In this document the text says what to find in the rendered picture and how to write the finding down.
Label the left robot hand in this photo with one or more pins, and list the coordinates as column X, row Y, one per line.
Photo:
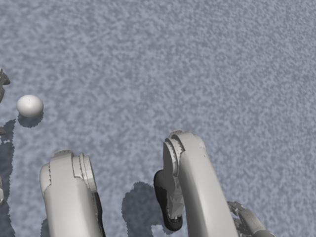
column 4, row 80

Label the right robot hand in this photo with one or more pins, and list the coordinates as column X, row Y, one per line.
column 248, row 224

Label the right robot foot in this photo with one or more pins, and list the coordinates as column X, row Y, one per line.
column 161, row 194

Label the ball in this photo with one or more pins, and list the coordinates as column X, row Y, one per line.
column 30, row 106

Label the left robot foot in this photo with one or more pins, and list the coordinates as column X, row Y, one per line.
column 99, row 207

